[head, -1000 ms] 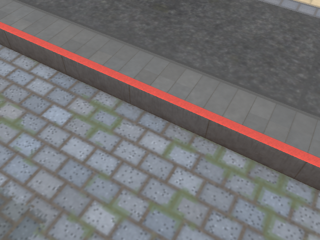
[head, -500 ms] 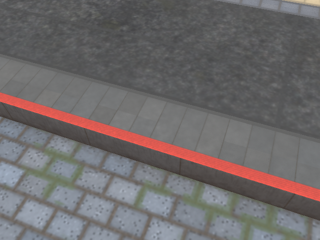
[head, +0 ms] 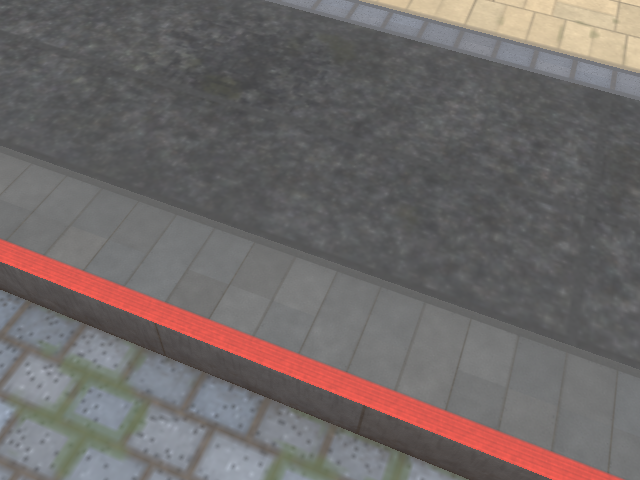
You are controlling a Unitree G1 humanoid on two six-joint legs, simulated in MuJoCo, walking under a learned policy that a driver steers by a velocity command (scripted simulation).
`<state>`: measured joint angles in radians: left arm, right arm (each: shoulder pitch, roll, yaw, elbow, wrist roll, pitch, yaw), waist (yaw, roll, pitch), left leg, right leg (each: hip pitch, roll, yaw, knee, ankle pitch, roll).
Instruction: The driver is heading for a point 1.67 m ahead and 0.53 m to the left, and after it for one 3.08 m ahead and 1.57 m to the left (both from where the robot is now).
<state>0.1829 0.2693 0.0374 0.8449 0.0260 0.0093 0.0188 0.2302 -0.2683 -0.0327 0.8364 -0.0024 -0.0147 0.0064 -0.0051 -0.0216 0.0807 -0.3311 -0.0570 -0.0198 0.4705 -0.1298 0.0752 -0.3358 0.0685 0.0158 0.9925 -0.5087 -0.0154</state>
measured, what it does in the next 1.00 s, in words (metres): steps on the spot, turning left: right foot, then left foot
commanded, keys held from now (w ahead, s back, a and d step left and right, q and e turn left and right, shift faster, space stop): q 0.68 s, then no key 0.32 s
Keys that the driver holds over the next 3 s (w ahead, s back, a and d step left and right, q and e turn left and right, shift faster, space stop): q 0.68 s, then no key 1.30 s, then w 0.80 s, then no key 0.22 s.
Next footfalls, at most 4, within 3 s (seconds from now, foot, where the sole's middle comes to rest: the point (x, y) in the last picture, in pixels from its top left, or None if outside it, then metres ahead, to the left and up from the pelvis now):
0.34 right None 0.10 -0.14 -0.77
0.78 left None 0.01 0.12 -0.77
1.16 right None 0.12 -0.09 -0.77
2.68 left None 0.35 0.31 -0.77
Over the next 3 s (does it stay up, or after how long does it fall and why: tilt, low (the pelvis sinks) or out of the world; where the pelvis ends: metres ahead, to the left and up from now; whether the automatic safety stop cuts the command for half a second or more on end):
stays up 0.35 0.21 0.01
